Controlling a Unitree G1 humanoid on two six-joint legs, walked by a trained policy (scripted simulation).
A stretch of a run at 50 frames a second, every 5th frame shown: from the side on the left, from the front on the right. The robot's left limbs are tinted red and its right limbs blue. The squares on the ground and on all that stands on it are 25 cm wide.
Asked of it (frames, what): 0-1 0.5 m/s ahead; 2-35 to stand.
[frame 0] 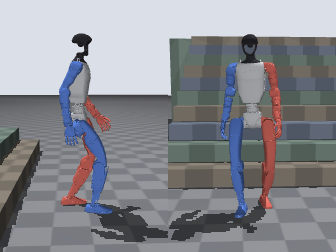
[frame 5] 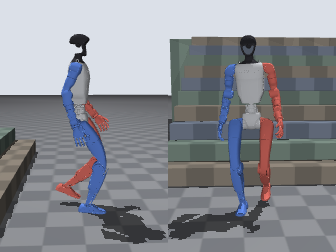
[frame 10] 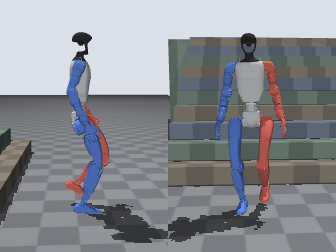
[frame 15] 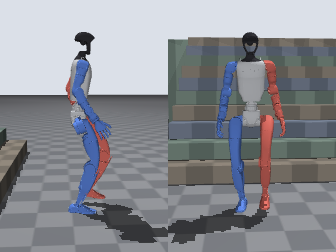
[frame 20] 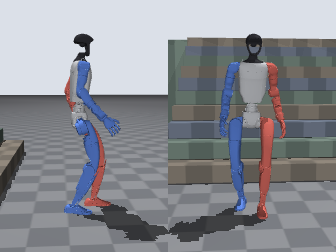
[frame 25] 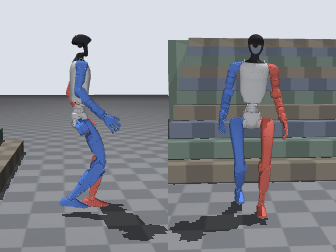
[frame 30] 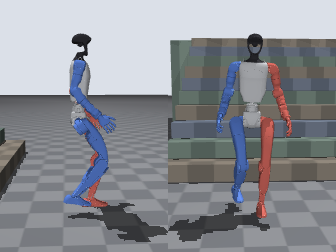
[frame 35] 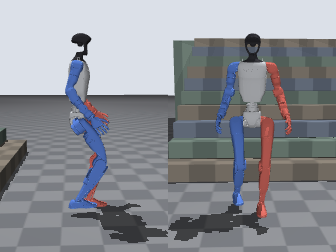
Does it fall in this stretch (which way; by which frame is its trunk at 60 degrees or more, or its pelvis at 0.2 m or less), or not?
no
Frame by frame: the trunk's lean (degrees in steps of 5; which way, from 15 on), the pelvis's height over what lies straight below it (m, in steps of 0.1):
0: 5, 0.7
5: 5, 0.7
10: 5, 0.8
15: 5, 0.8
20: 5, 0.8
25: 5, 0.8
30: 5, 0.8
35: 5, 0.8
